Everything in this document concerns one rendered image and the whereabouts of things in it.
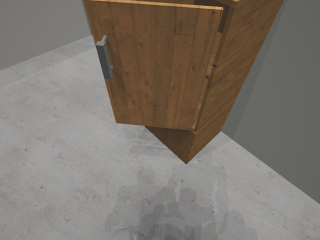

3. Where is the cupboard door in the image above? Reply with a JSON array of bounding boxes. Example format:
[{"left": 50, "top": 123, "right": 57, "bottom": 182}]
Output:
[{"left": 83, "top": 0, "right": 224, "bottom": 131}]

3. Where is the left robot thigh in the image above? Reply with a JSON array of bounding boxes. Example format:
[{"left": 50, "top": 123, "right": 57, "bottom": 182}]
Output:
[{"left": 108, "top": 228, "right": 137, "bottom": 240}]

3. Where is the handle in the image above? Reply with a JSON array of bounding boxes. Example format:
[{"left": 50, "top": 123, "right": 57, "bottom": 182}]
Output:
[{"left": 95, "top": 35, "right": 114, "bottom": 80}]

